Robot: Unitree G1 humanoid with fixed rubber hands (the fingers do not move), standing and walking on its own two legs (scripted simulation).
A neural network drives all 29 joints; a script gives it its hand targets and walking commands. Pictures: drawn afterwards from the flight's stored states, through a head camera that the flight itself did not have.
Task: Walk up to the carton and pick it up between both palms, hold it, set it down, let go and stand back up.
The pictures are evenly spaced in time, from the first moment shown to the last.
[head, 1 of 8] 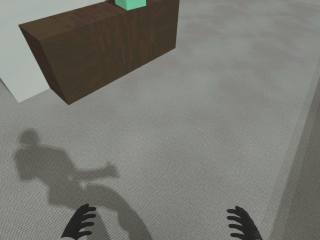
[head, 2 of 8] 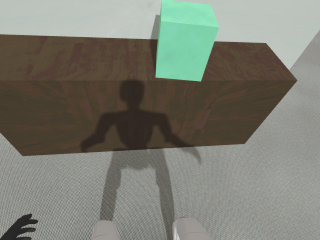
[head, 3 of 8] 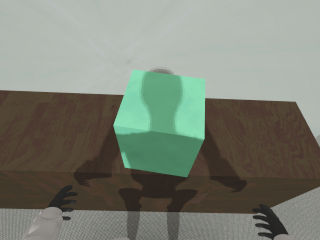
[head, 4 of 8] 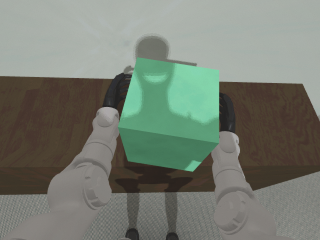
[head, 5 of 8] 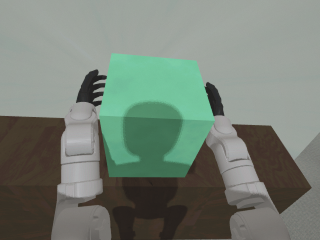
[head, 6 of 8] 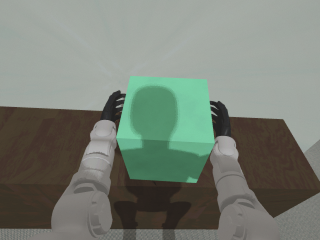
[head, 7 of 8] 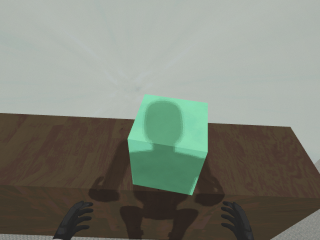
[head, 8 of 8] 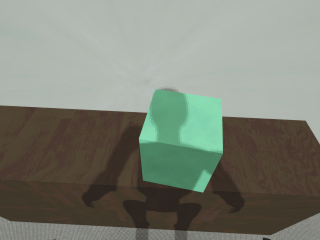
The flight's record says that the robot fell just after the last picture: no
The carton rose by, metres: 0.19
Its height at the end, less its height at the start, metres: +0.00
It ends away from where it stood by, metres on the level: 0.01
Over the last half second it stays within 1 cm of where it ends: yes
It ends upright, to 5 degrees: yes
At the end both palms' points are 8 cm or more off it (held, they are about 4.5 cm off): yes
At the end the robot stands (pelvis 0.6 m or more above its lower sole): yes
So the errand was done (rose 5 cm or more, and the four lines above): yes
